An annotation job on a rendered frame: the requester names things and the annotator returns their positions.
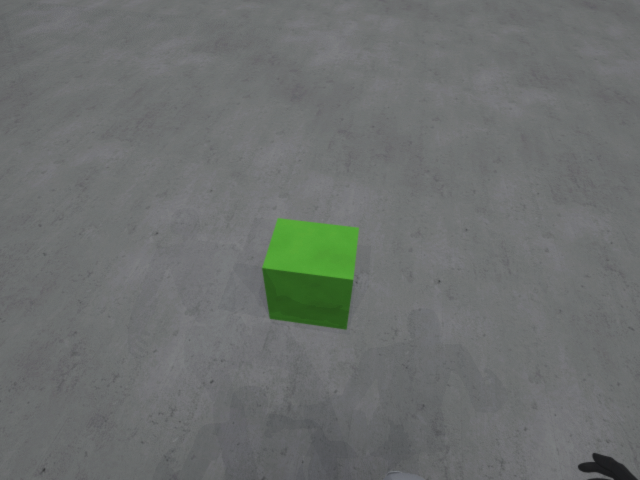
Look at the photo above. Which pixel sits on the robot right hand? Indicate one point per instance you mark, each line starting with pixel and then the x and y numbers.
pixel 607 466

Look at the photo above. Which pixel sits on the carton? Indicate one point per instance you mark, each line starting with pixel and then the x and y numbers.
pixel 308 272

